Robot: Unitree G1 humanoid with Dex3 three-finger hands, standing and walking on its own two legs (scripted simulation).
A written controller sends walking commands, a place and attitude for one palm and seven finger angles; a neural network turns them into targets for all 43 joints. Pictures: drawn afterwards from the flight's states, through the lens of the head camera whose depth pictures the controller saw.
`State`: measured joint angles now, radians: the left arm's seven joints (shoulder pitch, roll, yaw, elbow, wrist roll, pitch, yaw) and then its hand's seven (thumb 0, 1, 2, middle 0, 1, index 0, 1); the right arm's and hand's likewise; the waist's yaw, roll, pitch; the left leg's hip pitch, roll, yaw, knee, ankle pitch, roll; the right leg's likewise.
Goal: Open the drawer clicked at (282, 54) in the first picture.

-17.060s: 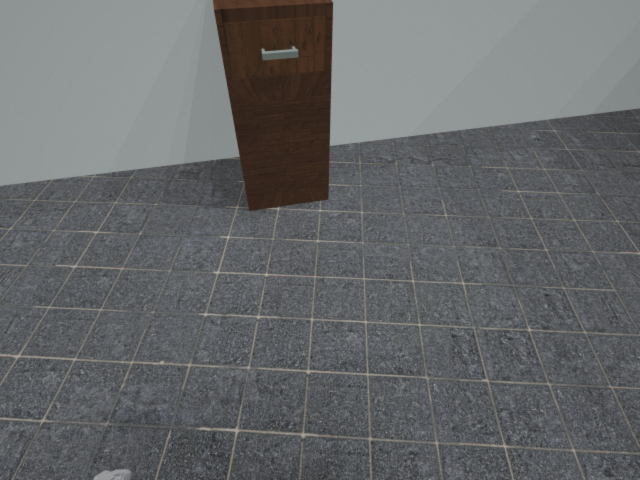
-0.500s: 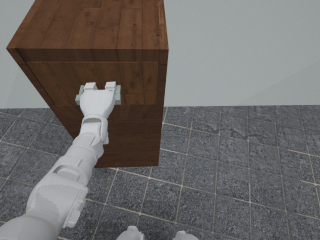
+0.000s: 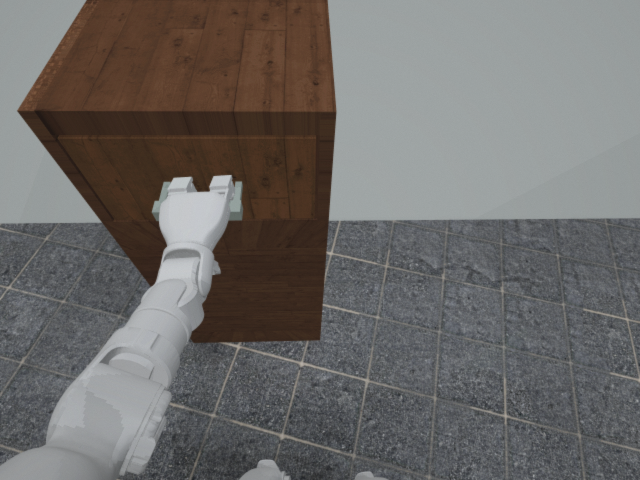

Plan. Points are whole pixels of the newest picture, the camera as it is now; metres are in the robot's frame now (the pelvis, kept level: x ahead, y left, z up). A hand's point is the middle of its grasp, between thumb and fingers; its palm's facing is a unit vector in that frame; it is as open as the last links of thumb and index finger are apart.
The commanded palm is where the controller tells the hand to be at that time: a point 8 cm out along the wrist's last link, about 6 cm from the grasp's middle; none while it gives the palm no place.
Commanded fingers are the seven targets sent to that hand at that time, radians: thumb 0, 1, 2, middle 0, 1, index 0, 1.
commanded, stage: close the thumb around the handle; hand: left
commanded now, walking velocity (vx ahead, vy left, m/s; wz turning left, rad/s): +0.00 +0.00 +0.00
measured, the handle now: (200, 199) +0.50 +0.17 +0.01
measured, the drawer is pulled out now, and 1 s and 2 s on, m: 0.00 0.05 0.17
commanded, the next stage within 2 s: pull the drawer open in 0.40 s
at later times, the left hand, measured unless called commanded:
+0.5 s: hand (205, 241) +0.44 +0.16 -0.01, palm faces -0.03 -0.05 -1.00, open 5.8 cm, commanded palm +0.41 +0.15 +0.05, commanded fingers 0.00 0.90 0.90 -0.40 -1.35 -0.40 -1.35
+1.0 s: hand (201, 273) +0.39 +0.16 -0.01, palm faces +0.00 -0.08 -1.00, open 5.8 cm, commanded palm +0.35 +0.16 +0.05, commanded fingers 0.00 0.90 0.90 -0.40 -1.35 -0.40 -1.35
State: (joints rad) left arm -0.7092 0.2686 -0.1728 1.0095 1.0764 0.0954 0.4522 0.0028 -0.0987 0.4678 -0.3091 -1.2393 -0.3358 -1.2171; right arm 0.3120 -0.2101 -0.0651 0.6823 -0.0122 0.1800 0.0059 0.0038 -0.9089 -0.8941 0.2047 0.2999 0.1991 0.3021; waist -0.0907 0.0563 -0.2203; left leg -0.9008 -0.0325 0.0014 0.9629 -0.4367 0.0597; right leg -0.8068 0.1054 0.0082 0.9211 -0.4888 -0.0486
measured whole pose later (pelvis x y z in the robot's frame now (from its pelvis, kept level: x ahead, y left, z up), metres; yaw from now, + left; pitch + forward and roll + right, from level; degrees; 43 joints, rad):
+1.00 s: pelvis +0.01 +0.00 +0.01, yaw +0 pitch +18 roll -1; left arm -0.37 0.24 -0.21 0.69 1.09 0.11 0.46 0.01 0.73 0.80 -0.29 -1.35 -0.37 -1.29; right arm 0.26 -0.22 -0.07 0.63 0.00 0.20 0.02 0.01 -0.91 -0.89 0.20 0.30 0.20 0.30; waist -0.04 0.06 -0.22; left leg -0.78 -0.03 0.02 0.90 -0.44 0.06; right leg -0.69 0.10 0.03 0.87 -0.49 -0.05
